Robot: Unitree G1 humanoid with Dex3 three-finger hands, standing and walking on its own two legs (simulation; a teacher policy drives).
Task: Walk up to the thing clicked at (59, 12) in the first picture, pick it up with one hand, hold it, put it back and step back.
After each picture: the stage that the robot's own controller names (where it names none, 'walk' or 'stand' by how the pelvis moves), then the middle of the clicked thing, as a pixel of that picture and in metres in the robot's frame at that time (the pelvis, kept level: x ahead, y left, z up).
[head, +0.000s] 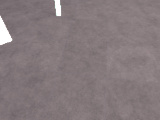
stand; (58, 7) +2.17 +0.33 -0.66
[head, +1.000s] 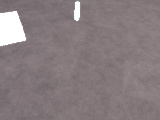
walk; (77, 11) +2.05 +0.09 -0.63
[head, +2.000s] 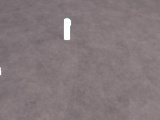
walk; (67, 29) +1.47 +0.16 -0.63
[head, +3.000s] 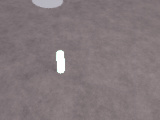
walk; (60, 62) +1.01 +0.17 -0.64
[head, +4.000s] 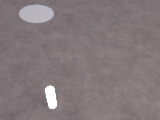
walk; (51, 97) +0.65 +0.20 -0.65
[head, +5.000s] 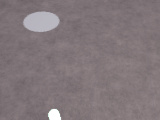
stand; out of the picture +0.46 +0.21 -0.63
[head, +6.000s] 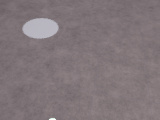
stand; out of the picture +0.43 +0.20 -0.66
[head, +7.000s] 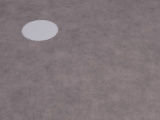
stand; out of the picture +0.40 +0.21 -0.66
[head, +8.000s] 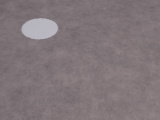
stand; out of the picture +0.39 +0.21 -0.66
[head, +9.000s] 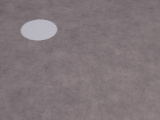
stand; out of the picture +0.39 +0.21 -0.66
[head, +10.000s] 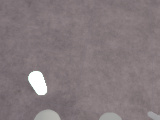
go down; (39, 84) +0.44 +0.22 -0.44
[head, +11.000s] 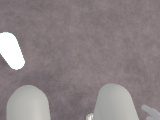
go down; (12, 53) +0.47 +0.27 -0.26
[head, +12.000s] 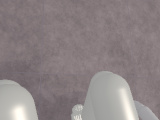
close in; out of the picture +0.44 +0.30 -0.19
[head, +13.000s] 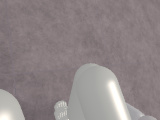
close; out of the picture +0.43 +0.32 -0.15
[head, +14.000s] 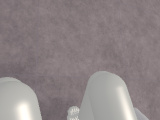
lift; out of the picture +0.38 +0.29 -0.10
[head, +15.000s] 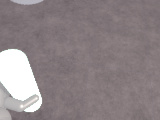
lift; (23, 87) +0.32 +0.18 +0.06
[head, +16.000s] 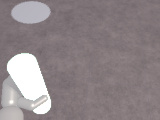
hold; (33, 88) +0.33 +0.16 +0.04
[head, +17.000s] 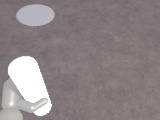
hold; (34, 90) +0.32 +0.16 +0.04
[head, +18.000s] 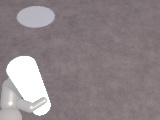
crouch; (33, 90) +0.32 +0.17 +0.04
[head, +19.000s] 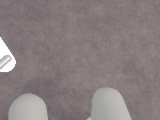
crouch; out of the picture +0.44 +0.24 -0.05
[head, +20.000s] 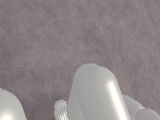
lower; out of the picture +0.41 +0.33 -0.16
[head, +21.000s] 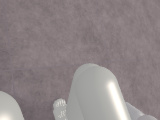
lower; out of the picture +0.42 +0.33 -0.16
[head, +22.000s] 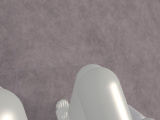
lower; out of the picture +0.41 +0.32 -0.15
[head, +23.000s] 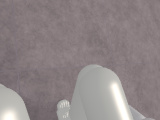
lower; out of the picture +0.40 +0.32 -0.15
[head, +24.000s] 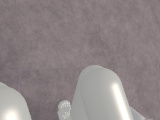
loosen; out of the picture +0.40 +0.33 -0.15
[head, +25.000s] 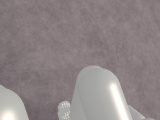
withdraw; out of the picture +0.40 +0.32 -0.16
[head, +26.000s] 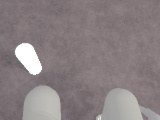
walk; (30, 61) +0.45 +0.25 -0.30
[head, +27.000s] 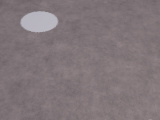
stand; out of the picture +0.38 +0.20 -0.59
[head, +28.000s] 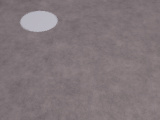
stand; out of the picture +0.39 +0.21 -0.60
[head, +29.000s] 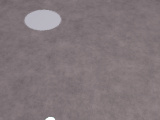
stand; out of the picture +0.40 +0.21 -0.61
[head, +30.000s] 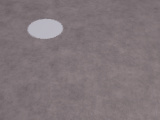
stand; out of the picture +0.41 +0.19 -0.66
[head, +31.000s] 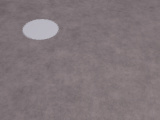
stand; out of the picture +0.38 +0.21 -0.66
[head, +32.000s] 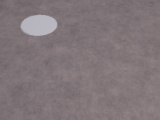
walk; out of the picture +0.38 +0.21 -0.66
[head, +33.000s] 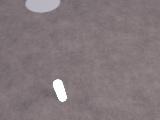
walk; (60, 91) +0.62 +0.23 -0.64
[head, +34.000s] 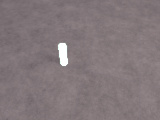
stand; (63, 54) +1.01 +0.16 -0.63
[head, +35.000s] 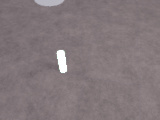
stand; (62, 61) +1.00 +0.20 -0.63
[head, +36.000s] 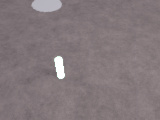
stand; (59, 68) +0.98 +0.21 -0.66
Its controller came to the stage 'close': yes
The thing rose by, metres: 0.68
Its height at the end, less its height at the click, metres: +0.00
